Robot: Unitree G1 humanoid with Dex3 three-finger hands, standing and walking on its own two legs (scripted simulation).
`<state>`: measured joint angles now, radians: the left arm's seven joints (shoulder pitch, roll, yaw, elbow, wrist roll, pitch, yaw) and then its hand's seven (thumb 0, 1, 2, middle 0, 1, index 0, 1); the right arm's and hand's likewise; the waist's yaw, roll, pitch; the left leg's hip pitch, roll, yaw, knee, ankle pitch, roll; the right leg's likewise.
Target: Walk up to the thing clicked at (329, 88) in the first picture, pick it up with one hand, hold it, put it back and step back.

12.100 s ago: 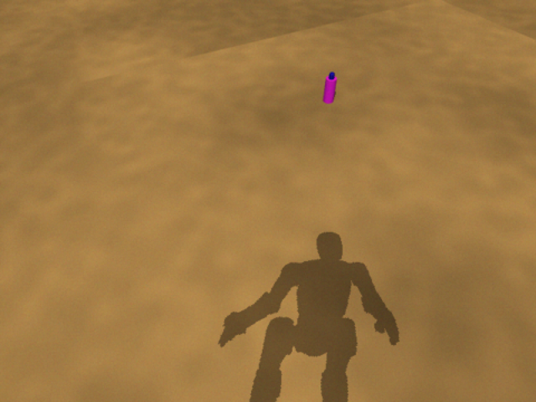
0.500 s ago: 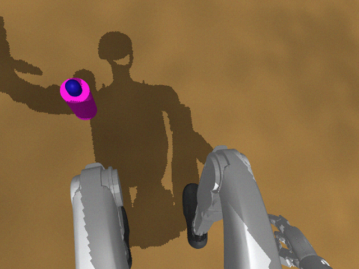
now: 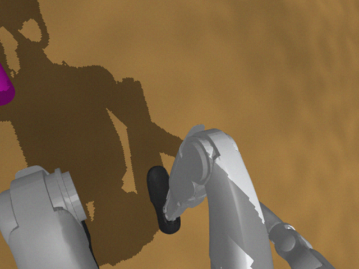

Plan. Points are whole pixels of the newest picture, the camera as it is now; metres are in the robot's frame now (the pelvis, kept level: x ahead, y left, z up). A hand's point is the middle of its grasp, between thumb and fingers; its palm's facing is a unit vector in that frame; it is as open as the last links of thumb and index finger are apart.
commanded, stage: close in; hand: left
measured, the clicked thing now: out of the picture +0.51 +0.27 -0.21
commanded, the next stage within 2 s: close in 0.70 s
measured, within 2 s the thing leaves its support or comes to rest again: leaves its support in 1.92 s
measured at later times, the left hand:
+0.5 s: hand out of the picture +0.48 +0.29 -0.17, palm faces +0.25 -0.97 -0.01, open 17.7 cm
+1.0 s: hand out of the picture +0.49 +0.28 -0.17, palm faces +0.28 -0.96 -0.03, open 16.5 cm
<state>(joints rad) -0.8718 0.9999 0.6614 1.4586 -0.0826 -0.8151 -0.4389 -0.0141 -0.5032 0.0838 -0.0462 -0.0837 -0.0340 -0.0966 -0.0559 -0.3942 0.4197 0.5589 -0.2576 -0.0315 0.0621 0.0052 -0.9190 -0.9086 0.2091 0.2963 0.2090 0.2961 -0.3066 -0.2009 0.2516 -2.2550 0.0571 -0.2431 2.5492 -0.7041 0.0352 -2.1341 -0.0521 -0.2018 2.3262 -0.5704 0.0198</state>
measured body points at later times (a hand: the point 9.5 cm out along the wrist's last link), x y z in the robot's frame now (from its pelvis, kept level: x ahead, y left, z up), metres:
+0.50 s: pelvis +0.00 +0.01 -0.01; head +0.25 +0.17 +0.32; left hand +0.47 +0.34 -0.16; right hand +0.13 -0.25 -0.04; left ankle +0.08 +0.12 -0.27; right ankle +0.14 -0.12 -0.27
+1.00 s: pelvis +0.00 +0.01 +0.00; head +0.26 +0.18 +0.31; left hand +0.47 +0.33 -0.17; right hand +0.13 -0.25 -0.04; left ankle +0.08 +0.12 -0.27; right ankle +0.14 -0.12 -0.27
